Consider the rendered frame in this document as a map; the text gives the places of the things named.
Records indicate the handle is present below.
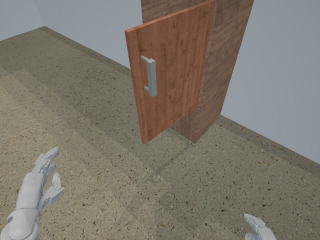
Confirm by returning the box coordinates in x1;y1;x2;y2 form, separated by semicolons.
141;55;157;97

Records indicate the left robot forearm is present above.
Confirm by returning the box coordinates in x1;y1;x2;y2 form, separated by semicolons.
0;208;40;240

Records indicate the cupboard door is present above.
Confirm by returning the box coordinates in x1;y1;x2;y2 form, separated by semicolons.
124;0;215;144

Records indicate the robot left hand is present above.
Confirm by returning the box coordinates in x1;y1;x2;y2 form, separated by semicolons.
15;147;64;211

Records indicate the robot right hand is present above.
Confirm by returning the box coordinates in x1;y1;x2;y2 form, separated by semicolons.
244;213;277;240

